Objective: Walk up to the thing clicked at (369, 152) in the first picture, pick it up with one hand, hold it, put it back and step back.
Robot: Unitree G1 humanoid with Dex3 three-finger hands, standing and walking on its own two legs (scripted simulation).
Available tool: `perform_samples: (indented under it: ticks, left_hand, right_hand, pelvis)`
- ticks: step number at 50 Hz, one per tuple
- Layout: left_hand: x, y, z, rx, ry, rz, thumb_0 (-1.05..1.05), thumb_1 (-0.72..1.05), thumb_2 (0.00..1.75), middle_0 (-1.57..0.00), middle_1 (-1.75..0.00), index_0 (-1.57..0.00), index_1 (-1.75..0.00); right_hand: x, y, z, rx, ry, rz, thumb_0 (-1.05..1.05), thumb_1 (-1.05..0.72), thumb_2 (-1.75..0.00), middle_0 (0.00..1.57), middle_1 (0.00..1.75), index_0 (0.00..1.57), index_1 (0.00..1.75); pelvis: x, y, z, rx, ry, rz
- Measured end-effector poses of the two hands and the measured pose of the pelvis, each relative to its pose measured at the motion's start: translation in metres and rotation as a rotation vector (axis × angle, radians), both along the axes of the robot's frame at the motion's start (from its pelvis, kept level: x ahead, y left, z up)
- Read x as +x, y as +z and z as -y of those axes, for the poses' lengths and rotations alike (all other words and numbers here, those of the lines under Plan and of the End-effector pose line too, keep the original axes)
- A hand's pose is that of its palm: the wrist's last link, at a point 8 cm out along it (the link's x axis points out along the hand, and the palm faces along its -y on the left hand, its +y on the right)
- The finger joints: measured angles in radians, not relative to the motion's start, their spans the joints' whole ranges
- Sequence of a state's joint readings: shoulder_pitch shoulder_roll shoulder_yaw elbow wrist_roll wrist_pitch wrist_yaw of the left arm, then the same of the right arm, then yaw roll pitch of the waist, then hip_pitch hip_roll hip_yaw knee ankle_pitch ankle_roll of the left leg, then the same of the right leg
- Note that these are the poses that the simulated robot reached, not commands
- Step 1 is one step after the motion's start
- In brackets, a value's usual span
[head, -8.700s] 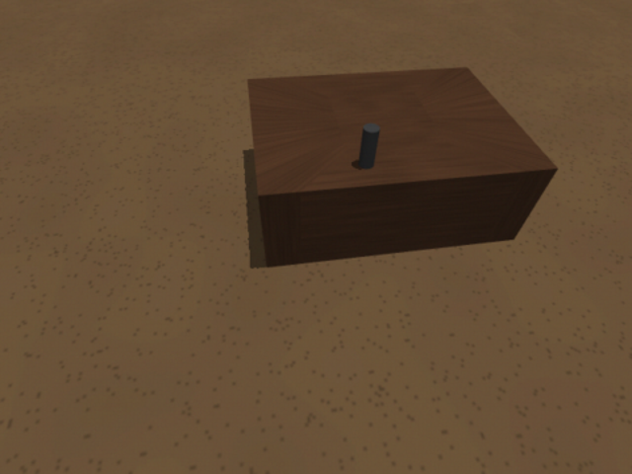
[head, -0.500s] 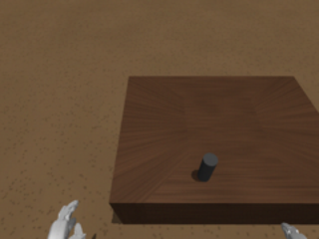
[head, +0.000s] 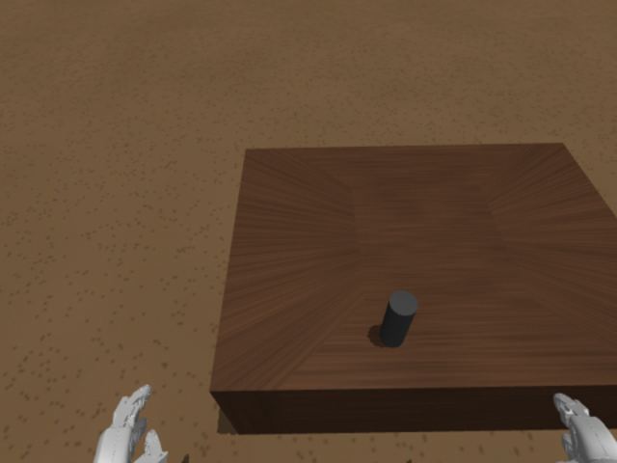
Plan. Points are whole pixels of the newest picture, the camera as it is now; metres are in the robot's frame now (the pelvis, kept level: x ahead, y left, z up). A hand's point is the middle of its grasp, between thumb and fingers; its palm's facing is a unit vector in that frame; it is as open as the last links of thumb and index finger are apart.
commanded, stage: go down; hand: right
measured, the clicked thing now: (397, 320) +0.45 -0.16 -0.26
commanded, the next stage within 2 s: none
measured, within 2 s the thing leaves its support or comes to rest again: neither
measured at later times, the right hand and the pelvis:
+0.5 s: hand (555, 339) +0.31 -0.32 -0.02, palm faces +0.08 +0.98 -0.17, open 17.6 cm; pelvis -0.01 +0.00 +0.00, yaw +2 degrees
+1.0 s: hand (565, 299) +0.36 -0.34 +0.00, palm faces +0.08 +0.99 -0.12, open 17.6 cm; pelvis -0.01 +0.00 +0.00, yaw +2 degrees
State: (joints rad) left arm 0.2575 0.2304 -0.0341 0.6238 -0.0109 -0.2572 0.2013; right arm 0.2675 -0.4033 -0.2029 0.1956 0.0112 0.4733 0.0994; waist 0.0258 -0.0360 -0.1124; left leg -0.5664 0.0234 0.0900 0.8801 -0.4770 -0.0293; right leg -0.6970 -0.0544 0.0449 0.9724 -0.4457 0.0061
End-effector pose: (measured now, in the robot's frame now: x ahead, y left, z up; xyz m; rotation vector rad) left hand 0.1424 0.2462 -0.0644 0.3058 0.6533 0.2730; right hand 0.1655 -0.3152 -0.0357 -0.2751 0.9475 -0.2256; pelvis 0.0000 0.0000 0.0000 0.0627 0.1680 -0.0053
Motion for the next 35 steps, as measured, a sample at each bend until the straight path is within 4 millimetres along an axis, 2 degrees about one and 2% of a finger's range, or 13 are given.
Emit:
perform_samples:
  ticks: [7,12,24,35]
  left_hand:
    - [-0.015,-0.002,-0.005,0.016,0.017,-0.042,0.01,0.88,0.9,-0.21,-0.3,-0.2,-0.3]
    - [-0.035,-0.005,-0.014,0.024,0.049,-0.103,0.01,0.88,0.9,-0.21,-0.3,-0.2,-0.3]
    - [-0.085,-0.017,-0.027,0.034,0.074,-0.291,0.01,0.88,0.9,-0.2,-0.29,-0.2,-0.3]
    - [-0.102,-0.02,-0.031,0.025,0.063,-0.368,0.01,0.89,0.9,-0.2,-0.29,-0.2,-0.3]
  right_hand:
    - [0.053,0.019,0.02,0.038,0.007,0.131,-0.01,0.54,-0.06,0.05,0.06,0.05,0.06]
    - [0.081,0.029,0.03,0.085,0.024,0.174,-0.01,0.55,-0.06,0.05,0.06,0.05,0.06]
    - [0.12,0.037,0.048,0.137,0.076,0.322,-0.01,0.58,-0.07,0.04,0.06,0.04,0.06]
    - [0.146,0.047,0.059,0.153,0.094,0.428,-0.01,0.6,-0.06,0.04,0.06,0.04,0.06]
  pelvis:
    - [-0.006,0.002,0.0,0.0,0.004,0.007]
    - [-0.007,0.005,0.001,-0.003,0.015,0.004]
    - [-0.013,0.003,0.002,-0.012,0.035,-0.037]
    - [-0.015,0.001,-0.001,-0.012,0.043,-0.07]
